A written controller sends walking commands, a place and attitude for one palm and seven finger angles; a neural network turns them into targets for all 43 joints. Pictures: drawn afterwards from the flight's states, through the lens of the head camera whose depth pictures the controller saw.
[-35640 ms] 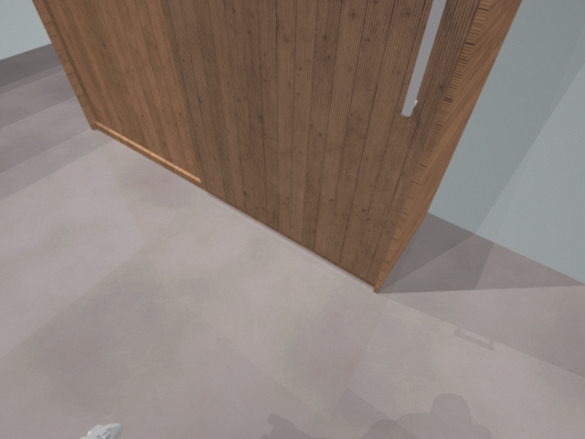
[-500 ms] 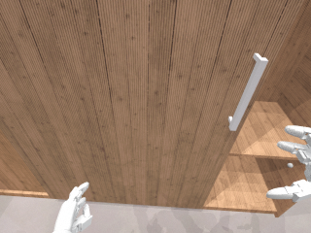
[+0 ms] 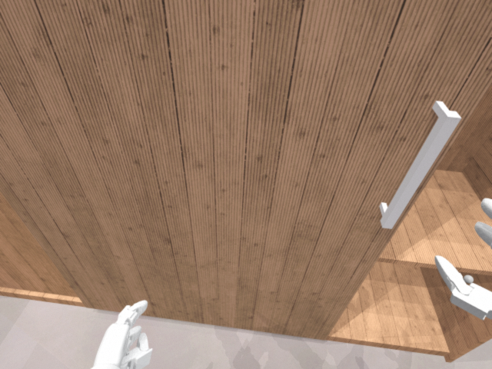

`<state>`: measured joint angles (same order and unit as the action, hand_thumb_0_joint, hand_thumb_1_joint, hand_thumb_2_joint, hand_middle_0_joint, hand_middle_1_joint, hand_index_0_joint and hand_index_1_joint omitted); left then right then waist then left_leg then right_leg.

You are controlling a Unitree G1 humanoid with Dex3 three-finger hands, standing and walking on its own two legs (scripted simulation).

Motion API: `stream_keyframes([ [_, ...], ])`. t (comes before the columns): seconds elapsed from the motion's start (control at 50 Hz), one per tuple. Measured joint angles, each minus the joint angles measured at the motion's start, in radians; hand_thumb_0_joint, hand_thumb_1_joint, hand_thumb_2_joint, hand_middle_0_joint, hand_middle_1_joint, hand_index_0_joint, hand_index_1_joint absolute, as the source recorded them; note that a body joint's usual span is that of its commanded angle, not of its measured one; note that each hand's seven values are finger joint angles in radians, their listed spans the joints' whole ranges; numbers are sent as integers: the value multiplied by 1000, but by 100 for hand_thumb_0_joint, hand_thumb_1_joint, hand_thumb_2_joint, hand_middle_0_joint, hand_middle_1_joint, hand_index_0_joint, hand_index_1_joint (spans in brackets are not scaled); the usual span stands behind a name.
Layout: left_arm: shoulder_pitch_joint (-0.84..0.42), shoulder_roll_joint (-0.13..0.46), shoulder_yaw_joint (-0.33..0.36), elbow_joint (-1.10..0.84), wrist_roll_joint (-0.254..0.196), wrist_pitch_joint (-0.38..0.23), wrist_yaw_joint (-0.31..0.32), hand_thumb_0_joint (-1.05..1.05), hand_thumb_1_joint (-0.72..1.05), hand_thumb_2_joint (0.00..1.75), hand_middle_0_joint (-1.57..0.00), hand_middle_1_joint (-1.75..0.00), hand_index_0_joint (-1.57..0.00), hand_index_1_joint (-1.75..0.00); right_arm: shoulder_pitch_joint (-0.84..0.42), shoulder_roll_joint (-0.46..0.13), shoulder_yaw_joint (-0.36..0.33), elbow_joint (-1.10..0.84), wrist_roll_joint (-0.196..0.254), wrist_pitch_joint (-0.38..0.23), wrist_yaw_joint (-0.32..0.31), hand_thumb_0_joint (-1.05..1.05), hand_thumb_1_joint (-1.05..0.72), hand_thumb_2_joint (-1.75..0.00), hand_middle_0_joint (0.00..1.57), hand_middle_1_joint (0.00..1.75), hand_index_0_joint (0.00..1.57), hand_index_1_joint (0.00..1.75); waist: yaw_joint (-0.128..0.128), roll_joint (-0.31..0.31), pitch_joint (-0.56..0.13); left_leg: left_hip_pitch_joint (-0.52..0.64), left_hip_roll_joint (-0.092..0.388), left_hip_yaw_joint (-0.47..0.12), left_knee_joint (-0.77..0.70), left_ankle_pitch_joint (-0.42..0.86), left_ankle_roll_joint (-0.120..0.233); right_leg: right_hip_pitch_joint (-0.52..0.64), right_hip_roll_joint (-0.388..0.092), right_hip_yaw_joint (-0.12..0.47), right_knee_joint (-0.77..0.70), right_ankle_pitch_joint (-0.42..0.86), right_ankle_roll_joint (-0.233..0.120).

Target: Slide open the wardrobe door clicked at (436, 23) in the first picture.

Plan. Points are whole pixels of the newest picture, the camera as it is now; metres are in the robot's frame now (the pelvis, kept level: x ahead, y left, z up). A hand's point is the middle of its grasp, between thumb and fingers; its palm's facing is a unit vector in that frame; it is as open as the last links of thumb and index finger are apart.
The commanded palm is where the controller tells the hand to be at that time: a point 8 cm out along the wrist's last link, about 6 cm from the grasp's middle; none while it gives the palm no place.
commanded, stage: draw the hand back to the body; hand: right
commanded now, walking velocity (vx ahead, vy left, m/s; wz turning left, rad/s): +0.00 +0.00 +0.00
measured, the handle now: (410, 171) +0.40 -0.28 +0.15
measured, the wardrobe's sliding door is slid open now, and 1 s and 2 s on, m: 0.48 0.48 0.48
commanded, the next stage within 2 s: step back with the hand held close in 0.50 s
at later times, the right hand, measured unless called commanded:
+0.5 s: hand (449, 278) +0.19 -0.24 +0.15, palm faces +0.45 +0.81 -0.37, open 7.5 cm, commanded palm +0.15 -0.28 +0.17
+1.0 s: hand (481, 308) +0.16 -0.27 +0.14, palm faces +0.32 +0.82 -0.48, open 7.4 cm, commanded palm +0.10 -0.31 +0.17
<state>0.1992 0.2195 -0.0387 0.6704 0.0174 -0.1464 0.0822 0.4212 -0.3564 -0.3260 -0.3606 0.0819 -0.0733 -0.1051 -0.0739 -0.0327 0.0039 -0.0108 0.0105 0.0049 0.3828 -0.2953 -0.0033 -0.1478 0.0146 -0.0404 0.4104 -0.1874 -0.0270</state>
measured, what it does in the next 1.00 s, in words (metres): stands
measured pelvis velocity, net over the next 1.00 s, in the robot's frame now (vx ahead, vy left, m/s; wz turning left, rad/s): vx -0.04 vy -0.01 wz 0.01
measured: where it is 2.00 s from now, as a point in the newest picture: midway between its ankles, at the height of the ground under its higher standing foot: outside the picture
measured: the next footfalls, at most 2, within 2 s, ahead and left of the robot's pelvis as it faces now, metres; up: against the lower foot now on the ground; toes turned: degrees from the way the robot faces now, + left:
left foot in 1.24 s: -0.11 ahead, +0.09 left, +0.00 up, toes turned -6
right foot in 1.80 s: -0.11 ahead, -0.16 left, +0.00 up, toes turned +3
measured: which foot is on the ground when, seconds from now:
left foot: down 0.00-1.00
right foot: down 0.00-1.00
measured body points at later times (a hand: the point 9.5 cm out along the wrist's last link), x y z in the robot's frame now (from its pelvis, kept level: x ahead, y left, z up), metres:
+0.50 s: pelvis +0.01 +0.02 +0.00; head -0.01 +0.04 +0.45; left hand +0.21 +0.23 -0.08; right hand +0.17 -0.28 +0.17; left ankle -0.05 +0.12 -0.74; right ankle +0.03 -0.10 -0.74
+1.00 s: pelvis -0.04 -0.01 +0.00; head -0.03 -0.02 +0.45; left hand +0.15 +0.23 -0.07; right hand +0.14 -0.31 +0.17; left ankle -0.05 +0.12 -0.74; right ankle +0.03 -0.10 -0.74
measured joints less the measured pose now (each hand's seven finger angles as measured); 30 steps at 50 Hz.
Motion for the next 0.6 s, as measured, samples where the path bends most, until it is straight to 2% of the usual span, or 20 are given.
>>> stream_keyframes([
  [0.18, -13, 8, 14, -33, 2, 39, -8, 1, 90, 90, -20, -30, -21, -30, 47, 3, 11, -52, -1, 26, 10, 1, -69, -80, 22, 42, 22, 42, -7, -3, -8, 14, -4, 0, -18, -6, 5, 8, -4, 1, -5, -13, 6],
  [0.28, -17, 5, 14, -39, 1, 59, -6, 1, 90, 90, -20, -30, -21, -30, 47, 1, 7, -52, 2, 37, 12, 1, -80, -86, 21, 35, 21, 35, -11, -4, -12, 17, -9, 7, -21, -10, 11, 9, -7, 8, -7, -15, 12],
  [0.6, -10, 2, 15, -30, 3, 78, 4, 1, 90, 90, -20, -30, -21, -30, 46, 4, 9, -35, 9, 37, 17, 2, -89, -90, 21, 31, 21, 31, -7, -14, -9, 31, -26, 17, -36, 0, 27, 21, -22, 20, -20, -3, 27],
])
